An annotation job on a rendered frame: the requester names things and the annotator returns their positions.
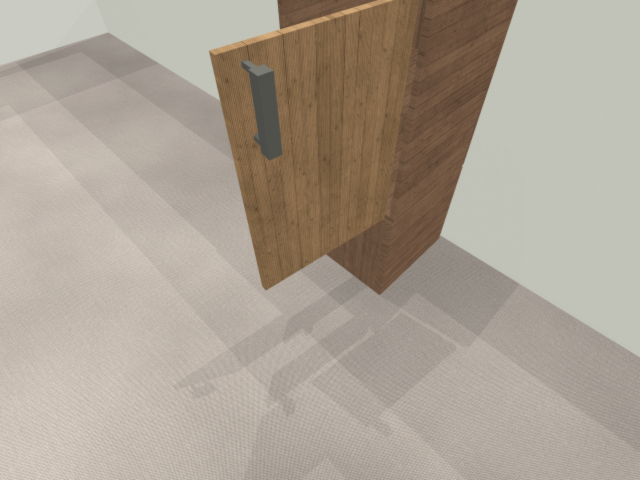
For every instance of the cupboard door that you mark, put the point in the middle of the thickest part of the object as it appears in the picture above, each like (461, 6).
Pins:
(340, 81)

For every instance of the handle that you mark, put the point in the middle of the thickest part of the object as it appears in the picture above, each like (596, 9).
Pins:
(265, 105)

